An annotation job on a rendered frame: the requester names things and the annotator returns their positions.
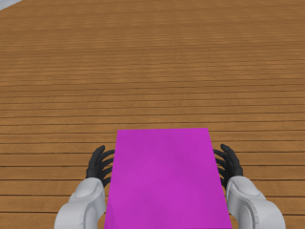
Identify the robot left forearm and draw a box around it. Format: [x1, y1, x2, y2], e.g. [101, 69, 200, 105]
[53, 177, 107, 229]

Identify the robot right forearm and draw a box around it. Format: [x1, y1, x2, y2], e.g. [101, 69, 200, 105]
[225, 176, 286, 229]

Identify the carton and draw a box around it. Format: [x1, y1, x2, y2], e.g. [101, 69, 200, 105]
[104, 128, 233, 229]

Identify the robot left hand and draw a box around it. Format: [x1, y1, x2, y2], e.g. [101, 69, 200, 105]
[86, 145, 115, 188]

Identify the robot right hand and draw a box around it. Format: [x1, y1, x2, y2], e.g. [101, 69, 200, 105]
[213, 144, 244, 191]

